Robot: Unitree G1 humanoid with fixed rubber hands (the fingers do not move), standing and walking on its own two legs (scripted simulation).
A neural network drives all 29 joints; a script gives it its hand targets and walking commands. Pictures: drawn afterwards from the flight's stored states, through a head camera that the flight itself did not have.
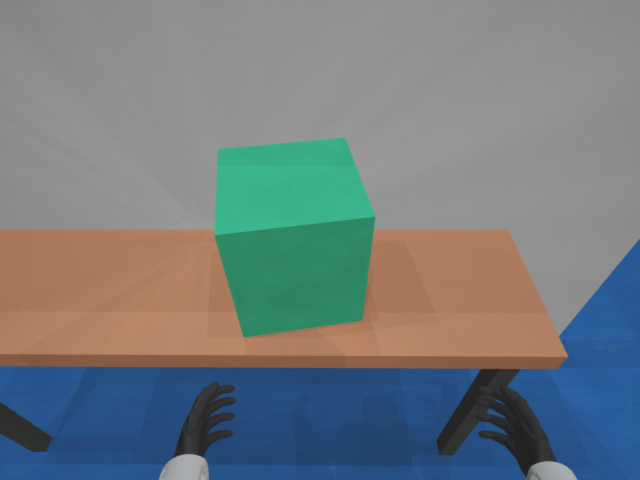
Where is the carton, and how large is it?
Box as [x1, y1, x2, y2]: [214, 138, 374, 337]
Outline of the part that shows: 344,138 218,149 214,235 243,337 361,320 374,224 374,214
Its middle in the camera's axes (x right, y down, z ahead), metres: -0.05 +0.00 +0.66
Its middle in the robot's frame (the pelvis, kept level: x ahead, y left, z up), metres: +0.50 +0.06 +0.00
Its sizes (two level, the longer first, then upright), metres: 0.210 0.200 0.250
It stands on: a table, 0.65 m high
